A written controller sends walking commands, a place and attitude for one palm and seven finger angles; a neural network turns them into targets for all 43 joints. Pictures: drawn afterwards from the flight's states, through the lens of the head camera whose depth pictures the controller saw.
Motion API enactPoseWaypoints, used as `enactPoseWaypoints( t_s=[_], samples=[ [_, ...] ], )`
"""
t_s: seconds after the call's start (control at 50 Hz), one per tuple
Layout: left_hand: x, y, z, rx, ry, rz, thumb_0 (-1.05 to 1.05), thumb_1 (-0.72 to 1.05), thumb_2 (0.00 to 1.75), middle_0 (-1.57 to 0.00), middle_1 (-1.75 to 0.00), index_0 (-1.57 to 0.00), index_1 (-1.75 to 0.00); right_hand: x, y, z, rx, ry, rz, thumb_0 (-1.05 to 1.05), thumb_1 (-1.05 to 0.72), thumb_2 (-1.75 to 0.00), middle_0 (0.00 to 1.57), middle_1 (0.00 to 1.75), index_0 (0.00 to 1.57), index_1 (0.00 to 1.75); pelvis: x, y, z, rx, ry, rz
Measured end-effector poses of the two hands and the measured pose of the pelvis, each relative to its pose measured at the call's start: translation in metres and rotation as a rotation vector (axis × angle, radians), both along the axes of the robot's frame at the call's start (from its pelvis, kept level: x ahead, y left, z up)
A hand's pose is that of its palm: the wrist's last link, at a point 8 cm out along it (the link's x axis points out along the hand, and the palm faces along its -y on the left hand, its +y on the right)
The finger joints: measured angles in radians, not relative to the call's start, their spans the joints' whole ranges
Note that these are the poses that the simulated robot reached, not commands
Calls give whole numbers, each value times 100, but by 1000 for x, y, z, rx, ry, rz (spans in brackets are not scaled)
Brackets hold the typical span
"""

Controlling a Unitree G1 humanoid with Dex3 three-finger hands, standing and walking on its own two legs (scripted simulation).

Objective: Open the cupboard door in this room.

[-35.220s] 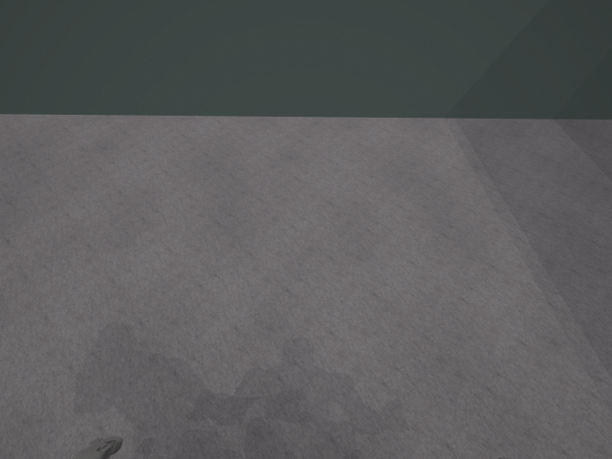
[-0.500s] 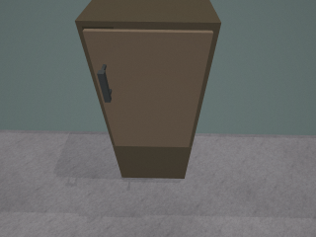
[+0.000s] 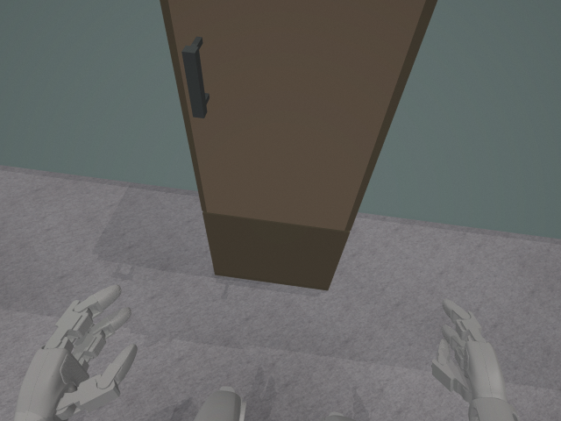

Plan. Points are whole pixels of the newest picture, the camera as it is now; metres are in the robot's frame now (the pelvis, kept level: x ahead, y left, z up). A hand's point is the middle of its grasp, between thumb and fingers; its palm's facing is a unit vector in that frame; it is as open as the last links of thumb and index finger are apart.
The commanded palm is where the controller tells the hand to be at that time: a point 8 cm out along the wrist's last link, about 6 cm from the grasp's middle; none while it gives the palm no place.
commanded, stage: raise the hand with hooked fingers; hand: left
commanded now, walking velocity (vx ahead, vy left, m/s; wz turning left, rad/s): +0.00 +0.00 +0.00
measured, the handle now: (198, 78) +0.62 +0.22 +0.14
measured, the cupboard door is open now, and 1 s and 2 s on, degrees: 0 0 0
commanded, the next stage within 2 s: move the hooked fingers beside the handle in 1.62 s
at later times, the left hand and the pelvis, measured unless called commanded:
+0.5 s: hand (85, 292) +0.23 +0.27 +0.09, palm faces +0.03 -1.00 -0.07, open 12.0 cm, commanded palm +0.21 +0.32 +0.10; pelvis +0.00 +0.03 +0.02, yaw -1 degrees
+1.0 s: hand (56, 226) +0.28 +0.30 +0.14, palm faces +0.02 -1.00 -0.05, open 13.9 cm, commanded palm +0.26 +0.35 +0.15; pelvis +0.01 +0.04 +0.05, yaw +0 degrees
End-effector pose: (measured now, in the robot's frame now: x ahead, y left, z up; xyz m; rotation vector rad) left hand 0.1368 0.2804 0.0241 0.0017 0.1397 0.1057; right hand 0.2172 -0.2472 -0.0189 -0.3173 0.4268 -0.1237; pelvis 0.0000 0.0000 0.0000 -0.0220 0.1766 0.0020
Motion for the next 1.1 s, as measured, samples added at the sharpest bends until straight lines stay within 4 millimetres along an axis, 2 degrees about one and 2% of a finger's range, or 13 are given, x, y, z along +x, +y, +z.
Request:
enactPoseWaypoints(
  t_s=[0.06,0.12,0.16,0.24,0.3,0.4,0.48,0.58,0.74,0.84,0.92,1.1],
  samples=[
    [4,9,24,61,-135,37,1,47,71,-23,-58,-23,-58,-5,10,-17,3,45,19,1,-90,-90,20,30,20,30,-2,0,-5,-19,0,13],
    [27,5,45,87,-240,-39,1,40,68,-23,-62,-23,-62,-19,21,-35,35,99,21,1,-90,-90,20,30,20,30,-6,1,-7,-34,-6,21],
    [48,0,50,89,-229,-131,1,35,66,-23,-65,-23,-65,-33,28,-44,66,137,4,1,-90,-90,20,30,20,30,-9,3,-6,-35,-6,19],
    [80,0,46,48,-66,-243,1,26,62,-24,-71,-24,-71,-67,35,-49,123,204,-67,1,-90,-90,20,30,20,30,-10,8,4,-25,-8,-4],
    [84,11,52,16,-13,-189,1,19,59,-25,-76,-25,-76,-89,33,-44,140,234,-128,1,-90,-90,21,30,20,30,-7,13,14,-12,-10,-24],
    [73,33,72,49,-103,-45,0,8,54,-26,-83,-26,-83,-108,26,-36,100,272,-152,1,-90,-90,21,30,20,30,-3,22,22,-10,-17,-27],
    [71,39,70,71,-126,-57,0,-2,50,-26,-89,-26,-89,-106,21,-32,50,281,-128,1,-90,-90,20,30,20,30,-4,29,22,-16,-23,-13],
    [83,36,66,52,-96,-146,0,-14,45,-27,-97,-27,-97,-90,24,-18,20,225,-119,1,-90,-90,20,30,20,30,-5,36,25,-22,-42,-9],
    [101,62,105,54,-197,-75,-1,-32,37,-29,-109,-29,-109,-58,48,8,50,119,-68,1,-90,-90,20,30,20,30,2,39,36,-26,-78,-7],
    [110,71,106,40,-121,-80,-1,-42,33,-29,-115,-29,-115,-46,60,10,72,115,-29,1,-90,-90,20,30,20,30,4,42,41,-26,-89,-1],
    [116,70,107,37,-89,-100,-1,-46,31,-29,-117,-29,-118,-45,62,9,72,135,-19,1,-90,-90,21,30,20,30,6,41,44,-23,-95,-2],
    [137,80,140,47,-184,-71,-1,-49,30,-30,-120,-30,-120,-57,50,5,64,198,-49,1,-90,-90,21,30,20,30,10,34,50,-17,-111,-1]
  ],
)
